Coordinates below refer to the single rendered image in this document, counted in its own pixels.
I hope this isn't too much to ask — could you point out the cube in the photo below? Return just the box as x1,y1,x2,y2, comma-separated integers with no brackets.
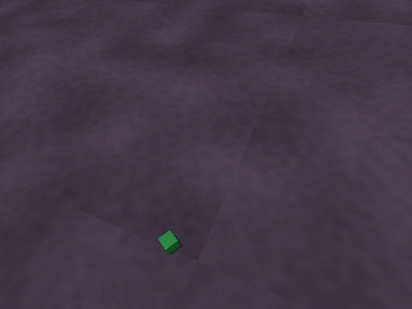
158,230,180,255

